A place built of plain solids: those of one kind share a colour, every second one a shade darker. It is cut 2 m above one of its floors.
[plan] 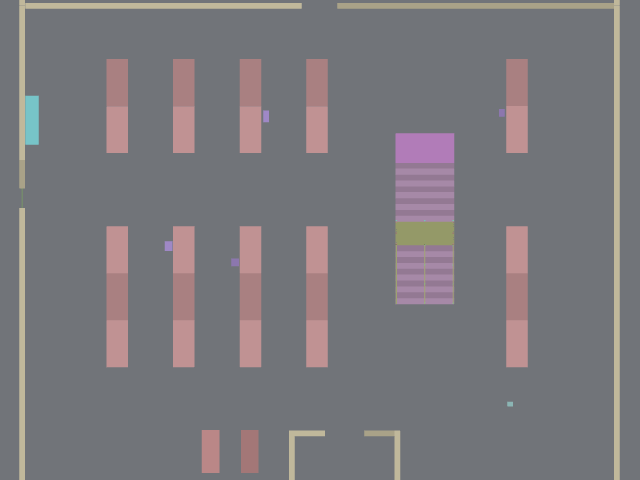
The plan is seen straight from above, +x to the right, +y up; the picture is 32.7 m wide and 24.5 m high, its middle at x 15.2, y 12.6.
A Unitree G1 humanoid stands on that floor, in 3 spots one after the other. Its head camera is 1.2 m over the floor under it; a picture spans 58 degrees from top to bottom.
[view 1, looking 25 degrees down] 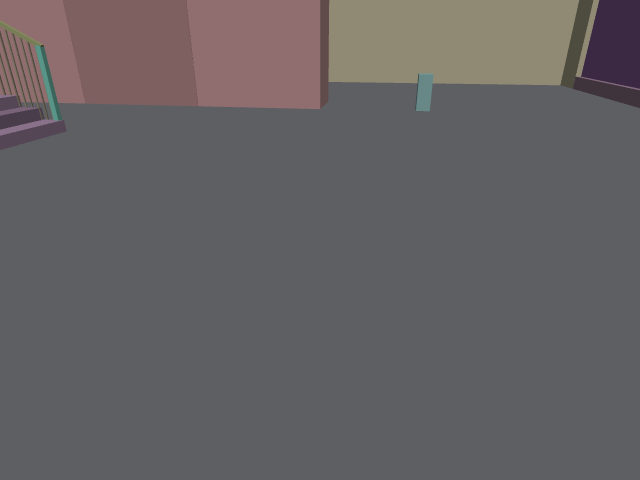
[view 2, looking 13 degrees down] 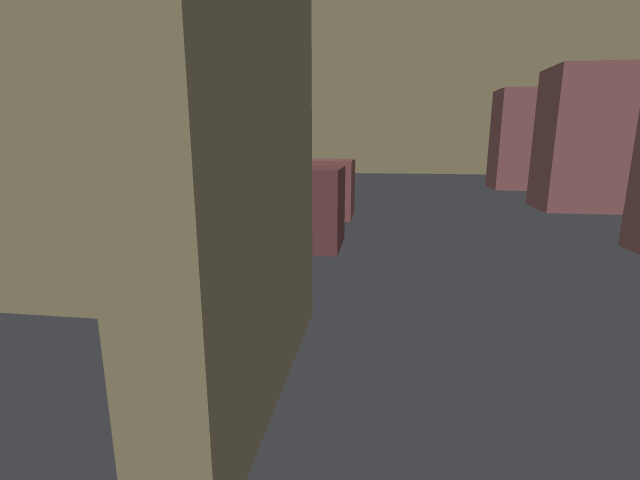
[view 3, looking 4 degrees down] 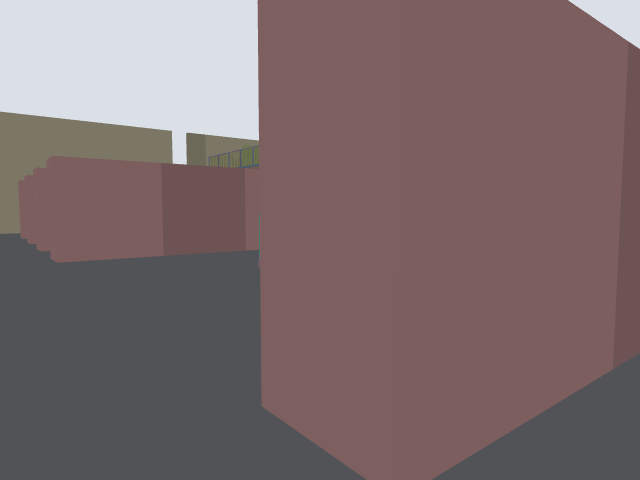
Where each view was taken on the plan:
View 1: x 16.46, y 4.80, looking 9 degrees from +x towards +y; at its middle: ground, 2.84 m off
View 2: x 16.46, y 3.33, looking -172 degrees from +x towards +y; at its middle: till_body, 4.55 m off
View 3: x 26.95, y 4.80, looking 142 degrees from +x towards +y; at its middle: run_bay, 2.12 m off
